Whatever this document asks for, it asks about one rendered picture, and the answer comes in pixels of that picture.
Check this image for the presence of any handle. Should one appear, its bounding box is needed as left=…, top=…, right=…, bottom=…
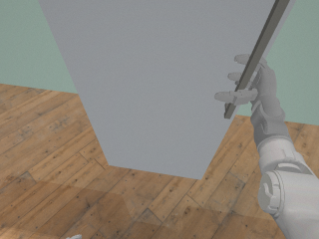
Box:
left=224, top=0, right=290, bottom=120

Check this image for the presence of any right robot upper arm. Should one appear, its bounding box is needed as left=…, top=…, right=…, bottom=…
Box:
left=257, top=169, right=319, bottom=239

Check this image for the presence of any robot right forearm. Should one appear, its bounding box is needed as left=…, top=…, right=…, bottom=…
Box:
left=250, top=95, right=318, bottom=178

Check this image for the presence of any fridge door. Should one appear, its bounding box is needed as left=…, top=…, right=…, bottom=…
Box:
left=38, top=0, right=296, bottom=180

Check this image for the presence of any right robot hand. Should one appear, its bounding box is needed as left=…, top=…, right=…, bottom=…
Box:
left=214, top=54, right=277, bottom=106

